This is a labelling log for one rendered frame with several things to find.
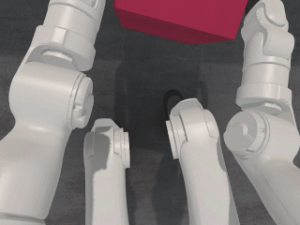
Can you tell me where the right robot hand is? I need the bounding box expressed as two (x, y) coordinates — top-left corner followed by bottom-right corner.
(245, 0), (260, 15)

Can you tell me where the right robot forearm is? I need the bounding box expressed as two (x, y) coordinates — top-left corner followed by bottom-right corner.
(235, 0), (297, 128)

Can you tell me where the robot left upper arm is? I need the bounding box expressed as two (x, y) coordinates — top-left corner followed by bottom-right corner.
(0, 61), (94, 225)

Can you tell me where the left robot thigh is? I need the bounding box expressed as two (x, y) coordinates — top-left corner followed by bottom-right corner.
(84, 126), (130, 225)

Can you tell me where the left robot forearm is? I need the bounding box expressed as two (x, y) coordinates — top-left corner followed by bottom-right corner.
(8, 0), (106, 114)

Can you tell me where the carton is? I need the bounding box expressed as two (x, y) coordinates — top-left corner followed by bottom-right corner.
(112, 0), (248, 45)

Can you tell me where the robot right foot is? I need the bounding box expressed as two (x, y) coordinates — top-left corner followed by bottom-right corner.
(163, 89), (184, 121)

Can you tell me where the robot right upper arm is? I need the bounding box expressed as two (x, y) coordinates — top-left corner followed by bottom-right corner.
(223, 109), (300, 225)

